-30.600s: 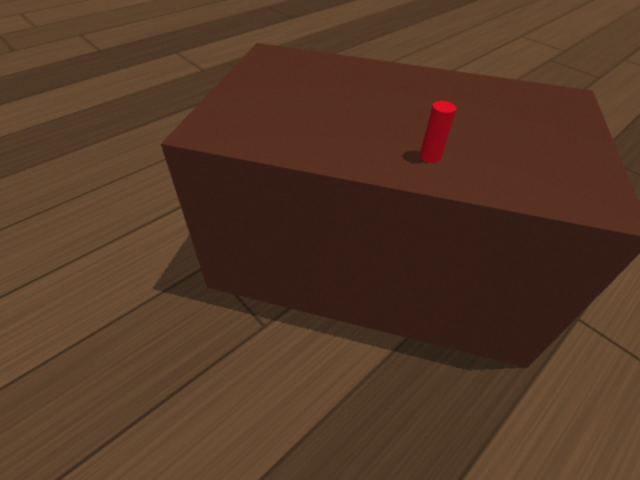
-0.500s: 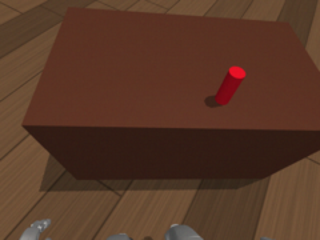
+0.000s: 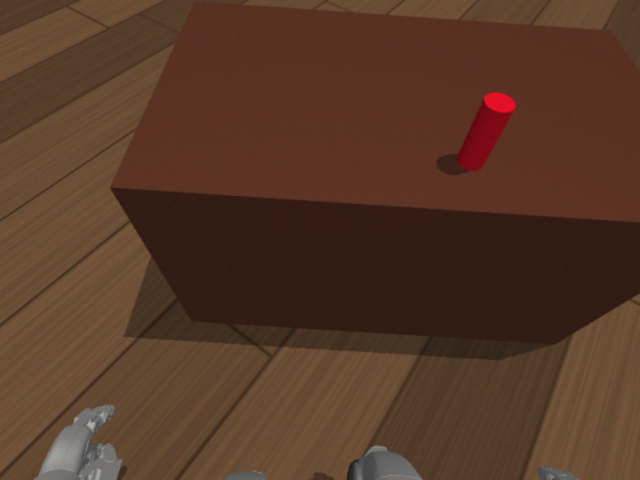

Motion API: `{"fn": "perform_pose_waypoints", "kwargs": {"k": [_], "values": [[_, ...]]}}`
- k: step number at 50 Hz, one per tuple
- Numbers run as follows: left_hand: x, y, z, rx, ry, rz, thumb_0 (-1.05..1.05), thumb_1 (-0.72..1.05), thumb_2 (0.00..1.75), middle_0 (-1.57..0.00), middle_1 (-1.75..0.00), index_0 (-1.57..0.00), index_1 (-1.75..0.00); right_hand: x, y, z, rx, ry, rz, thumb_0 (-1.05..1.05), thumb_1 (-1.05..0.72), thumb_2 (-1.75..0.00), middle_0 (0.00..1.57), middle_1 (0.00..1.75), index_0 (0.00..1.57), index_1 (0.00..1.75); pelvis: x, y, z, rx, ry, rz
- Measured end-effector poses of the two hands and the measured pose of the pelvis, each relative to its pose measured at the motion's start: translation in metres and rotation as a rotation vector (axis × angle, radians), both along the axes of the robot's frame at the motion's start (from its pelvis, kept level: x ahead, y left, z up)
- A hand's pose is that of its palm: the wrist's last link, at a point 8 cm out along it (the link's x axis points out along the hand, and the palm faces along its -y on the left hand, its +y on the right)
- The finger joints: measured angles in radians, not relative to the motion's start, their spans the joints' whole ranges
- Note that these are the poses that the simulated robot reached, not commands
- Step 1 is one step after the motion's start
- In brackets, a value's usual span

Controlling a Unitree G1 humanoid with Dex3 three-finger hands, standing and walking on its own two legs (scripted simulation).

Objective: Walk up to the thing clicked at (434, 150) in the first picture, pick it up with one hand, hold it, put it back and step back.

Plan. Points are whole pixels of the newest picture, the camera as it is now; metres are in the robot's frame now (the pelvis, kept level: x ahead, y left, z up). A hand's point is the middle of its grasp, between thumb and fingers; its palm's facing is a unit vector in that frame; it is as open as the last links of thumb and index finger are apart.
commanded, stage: step back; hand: right
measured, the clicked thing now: (483, 134) +0.70 -0.29 -0.03
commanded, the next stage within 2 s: none
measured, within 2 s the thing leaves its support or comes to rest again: neither
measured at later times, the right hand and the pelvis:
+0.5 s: hand out of the picture -0.03 -0.32 -0.14, palm faces +0.08 +0.91 -0.40, open 7.3 cm; pelvis -0.15 -0.03 +0.00, yaw -5 degrees
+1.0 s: hand out of the picture -0.21 -0.30 -0.12, palm faces -0.05 +0.90 -0.43, open 7.3 cm; pelvis -0.30 -0.04 +0.01, yaw +0 degrees
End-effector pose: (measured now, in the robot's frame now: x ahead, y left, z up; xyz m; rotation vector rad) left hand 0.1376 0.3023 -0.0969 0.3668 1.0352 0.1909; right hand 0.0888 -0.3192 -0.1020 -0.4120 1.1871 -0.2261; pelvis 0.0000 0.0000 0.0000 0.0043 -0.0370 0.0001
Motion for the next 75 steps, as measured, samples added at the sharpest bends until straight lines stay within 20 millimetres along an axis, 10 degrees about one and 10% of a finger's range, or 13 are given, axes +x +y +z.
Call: {"fn": "perform_pose_waypoints", "kwargs": {"k": [13,26,34,42,52,59,66,75], "values": [[-0.114,0.01,-0.011,-0.034,0.165,0.047,0.0,0.9,0.9,-0.2,-0.3,-0.21,-0.3,-0.059,0.01,0.038,-0.02,-0.066,-0.01,0.0,-0.9,-0.9,0.21,0.3,0.21,0.3,-0.065,-0.001,0.018,-0.037,0.016,-0.06],[-0.213,-0.033,0.007,0.032,0.188,0.005,0.0,0.9,0.9,-0.2,-0.3,-0.21,-0.3,-0.138,-0.042,0.001,0.034,-0.128,-0.073,0.0,-0.91,-0.9,0.21,0.3,0.21,0.3,-0.153,-0.036,0.004,0.009,-0.006,-0.104],[-0.224,-0.037,0.028,0.074,0.086,-0.002,0.01,0.9,0.9,-0.21,-0.3,-0.21,-0.3,-0.221,-0.04,-0.008,0.056,0.004,-0.068,0.0,-0.91,-0.9,0.21,0.3,0.21,0.3,-0.194,-0.041,0.012,0.023,0.025,-0.052],[-0.247,-0.028,-0.001,0.016,-0.027,0.012,0.0,0.9,0.9,-0.21,-0.3,-0.21,-0.3,-0.277,-0.02,-0.01,0.032,0.062,-0.009,0.0,-0.91,-0.9,0.21,0.3,0.21,0.3,-0.253,-0.034,-0.003,0.035,-0.013,0.01],[-0.344,-0.039,-0.007,-0.048,0.089,0.051,0.0,0.9,0.9,-0.2,-0.3,-0.21,-0.3,-0.305,-0.031,0.03,-0.018,-0.048,0.019,0.0,-0.9,-0.9,0.21,0.3,0.21,0.3,-0.313,-0.041,0.015,-0.036,0.013,-0.02],[-0.426,-0.05,-0.015,0.018,0.183,0.029,0.0,0.9,0.9,-0.2,-0.3,-0.21,-0.3,-0.322,-0.061,0.017,0.001,-0.159,0.033,0.0,-0.9,-0.9,0.21,0.3,0.21,0.3,-0.37,-0.061,-0.001,-0.019,0.008,-0.079],[-0.5,-0.06,0.011,0.055,0.204,0.07,0.0,0.9,0.9,-0.21,-0.3,-0.21,-0.3,-0.385,-0.066,0.003,0.07,-0.108,-0.027,0.0,-0.91,-0.9,0.2,0.3,0.21,0.3,-0.408,-0.07,0.009,0.021,-0.005,-0.073],[-0.522,-0.034,0.017,0.08,0.09,0.092,0.0,0.9,0.9,-0.21,-0.3,-0.21,-0.3,-0.47,-0.051,-0.019,0.078,0.06,0.001,0.0,-0.91,-0.9,0.21,0.3,0.21,0.3,-0.445,-0.059,0.002,-0.006,0.006,0.022]]}}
